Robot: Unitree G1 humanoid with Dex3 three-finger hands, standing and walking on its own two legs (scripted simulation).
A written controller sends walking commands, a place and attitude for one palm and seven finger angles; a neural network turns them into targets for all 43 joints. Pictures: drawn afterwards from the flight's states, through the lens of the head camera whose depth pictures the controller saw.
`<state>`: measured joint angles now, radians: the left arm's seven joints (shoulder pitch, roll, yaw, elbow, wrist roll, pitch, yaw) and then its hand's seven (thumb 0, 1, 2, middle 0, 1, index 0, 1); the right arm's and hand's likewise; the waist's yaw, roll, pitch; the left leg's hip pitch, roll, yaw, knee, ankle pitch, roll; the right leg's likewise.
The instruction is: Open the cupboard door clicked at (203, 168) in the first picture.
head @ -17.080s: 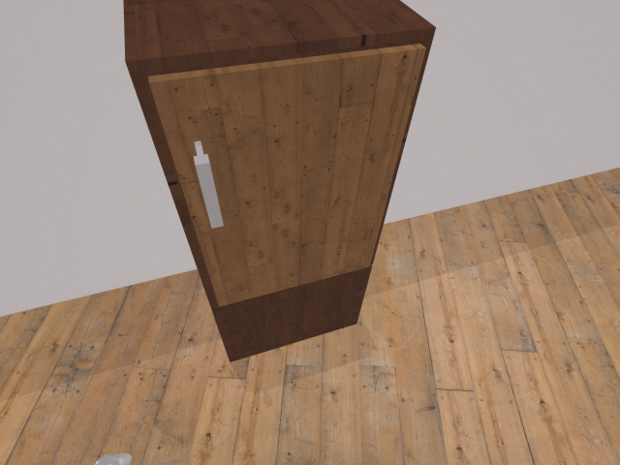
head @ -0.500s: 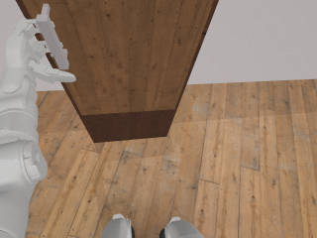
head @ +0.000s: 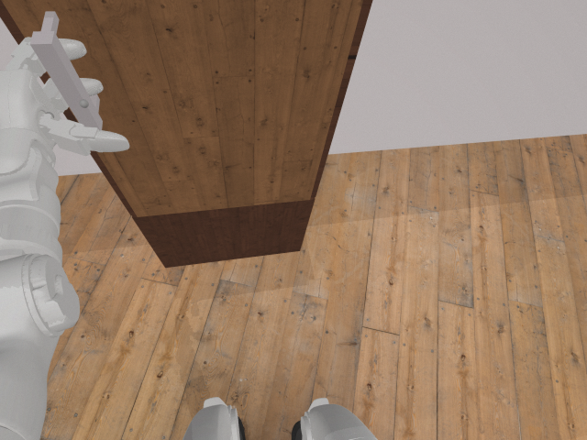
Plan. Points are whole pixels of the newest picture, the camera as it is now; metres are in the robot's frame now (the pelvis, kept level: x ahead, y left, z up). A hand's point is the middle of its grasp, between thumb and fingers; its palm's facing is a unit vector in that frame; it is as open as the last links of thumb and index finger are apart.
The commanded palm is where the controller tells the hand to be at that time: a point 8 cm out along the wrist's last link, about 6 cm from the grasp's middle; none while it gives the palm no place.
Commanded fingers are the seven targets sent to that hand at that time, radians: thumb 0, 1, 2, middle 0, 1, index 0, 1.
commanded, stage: close the thumb around the handle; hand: left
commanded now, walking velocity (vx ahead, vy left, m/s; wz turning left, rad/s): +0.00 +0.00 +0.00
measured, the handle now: (73, 77) +0.58 +0.23 +0.10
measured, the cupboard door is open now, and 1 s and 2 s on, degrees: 0 0 45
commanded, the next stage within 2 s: pull the door open along its arc in 0.80 s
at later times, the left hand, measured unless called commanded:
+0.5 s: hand (73, 102) +0.53 +0.22 +0.11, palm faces +0.06 -1.00 -0.01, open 9.5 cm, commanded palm +0.51 +0.26 +0.10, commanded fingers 0.00 0.68 0.80 -0.38 -1.33 -0.38 -1.33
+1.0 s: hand (93, 108) +0.53 +0.20 +0.10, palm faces +0.06 -1.00 +0.00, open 5.5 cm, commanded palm +0.49 +0.24 +0.10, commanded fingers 0.00 0.90 0.90 -0.40 -1.35 -0.40 -1.35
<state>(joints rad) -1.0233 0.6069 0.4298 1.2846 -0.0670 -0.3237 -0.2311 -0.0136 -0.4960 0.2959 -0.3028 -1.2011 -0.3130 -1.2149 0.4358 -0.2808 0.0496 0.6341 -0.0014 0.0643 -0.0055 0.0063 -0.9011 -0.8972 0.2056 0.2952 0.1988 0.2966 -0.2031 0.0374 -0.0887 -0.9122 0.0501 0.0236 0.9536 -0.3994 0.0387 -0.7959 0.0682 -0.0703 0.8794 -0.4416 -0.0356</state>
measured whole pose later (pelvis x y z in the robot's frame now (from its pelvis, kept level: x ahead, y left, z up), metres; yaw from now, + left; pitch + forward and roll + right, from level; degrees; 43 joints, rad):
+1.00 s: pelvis +0.00 +0.01 +0.00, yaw -1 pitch +20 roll -4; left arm -0.99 0.55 0.42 1.23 -0.06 -0.34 -0.19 0.00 0.74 0.85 -0.38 -1.35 -0.39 -1.35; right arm 0.43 -0.27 0.04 0.62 -0.01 0.06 0.00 0.01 -0.90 -0.90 0.21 0.30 0.20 0.30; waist -0.20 0.04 -0.10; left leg -0.92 0.04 0.04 0.96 -0.40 0.06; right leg -0.80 0.06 -0.05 0.89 -0.44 -0.02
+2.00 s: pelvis +0.01 -0.06 +0.02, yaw +4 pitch +4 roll +1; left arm 0.10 -0.10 -0.20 0.04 0.04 -0.08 0.57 0.03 0.67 0.77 -0.37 -1.33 -0.39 -1.34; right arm 0.18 -0.20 0.02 0.59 -0.06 0.08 0.00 0.01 -0.90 -0.90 0.20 0.30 0.20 0.30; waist -0.02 0.05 -0.09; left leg -0.49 0.02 -0.02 0.76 -0.34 -0.03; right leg -0.41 0.05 -0.11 0.78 -0.46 -0.11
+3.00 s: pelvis -0.01 -0.01 +0.02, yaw +2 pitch +4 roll +0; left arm 0.02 0.09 -0.21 0.13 -0.05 -0.22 0.08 -0.01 -0.50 0.30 -0.26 -0.43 -0.21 -0.42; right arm 0.20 -0.21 0.04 0.55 0.00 0.05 -0.04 0.01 -0.90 -0.90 0.20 0.30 0.20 0.30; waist 0.01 0.05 -0.07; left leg -0.54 -0.03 -0.02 0.82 -0.35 0.02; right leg -0.45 0.02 -0.05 0.82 -0.44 -0.04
